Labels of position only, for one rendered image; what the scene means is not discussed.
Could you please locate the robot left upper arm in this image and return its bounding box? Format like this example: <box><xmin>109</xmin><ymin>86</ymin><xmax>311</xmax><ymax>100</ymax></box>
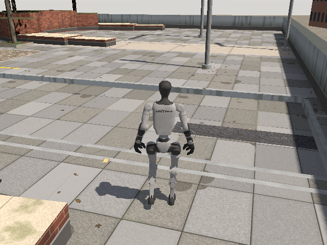
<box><xmin>140</xmin><ymin>103</ymin><xmax>154</xmax><ymax>131</ymax></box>

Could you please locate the robot right hand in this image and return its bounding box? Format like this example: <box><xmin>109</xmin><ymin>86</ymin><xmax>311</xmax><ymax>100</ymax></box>
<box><xmin>183</xmin><ymin>143</ymin><xmax>195</xmax><ymax>155</ymax></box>

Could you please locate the robot shin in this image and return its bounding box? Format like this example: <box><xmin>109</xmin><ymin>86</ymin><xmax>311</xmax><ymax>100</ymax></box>
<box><xmin>170</xmin><ymin>168</ymin><xmax>178</xmax><ymax>198</ymax></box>
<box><xmin>149</xmin><ymin>163</ymin><xmax>156</xmax><ymax>198</ymax></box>

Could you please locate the right robot forearm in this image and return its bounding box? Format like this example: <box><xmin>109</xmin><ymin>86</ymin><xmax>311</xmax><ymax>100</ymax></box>
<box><xmin>184</xmin><ymin>124</ymin><xmax>194</xmax><ymax>144</ymax></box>

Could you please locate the left robot forearm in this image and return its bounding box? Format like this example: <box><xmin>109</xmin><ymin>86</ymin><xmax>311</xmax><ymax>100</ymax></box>
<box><xmin>135</xmin><ymin>123</ymin><xmax>145</xmax><ymax>144</ymax></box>

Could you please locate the robot left hand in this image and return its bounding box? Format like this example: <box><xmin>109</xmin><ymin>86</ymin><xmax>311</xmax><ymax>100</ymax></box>
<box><xmin>134</xmin><ymin>142</ymin><xmax>146</xmax><ymax>154</ymax></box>

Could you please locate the left robot shin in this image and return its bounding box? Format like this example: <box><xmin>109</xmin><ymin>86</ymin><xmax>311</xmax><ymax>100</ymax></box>
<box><xmin>149</xmin><ymin>163</ymin><xmax>156</xmax><ymax>198</ymax></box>

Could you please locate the robot right upper arm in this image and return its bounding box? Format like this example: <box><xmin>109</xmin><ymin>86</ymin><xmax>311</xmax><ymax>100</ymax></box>
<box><xmin>175</xmin><ymin>103</ymin><xmax>189</xmax><ymax>132</ymax></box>

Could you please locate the right robot shin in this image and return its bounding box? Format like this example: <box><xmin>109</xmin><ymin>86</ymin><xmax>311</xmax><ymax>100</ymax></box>
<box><xmin>170</xmin><ymin>168</ymin><xmax>178</xmax><ymax>198</ymax></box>

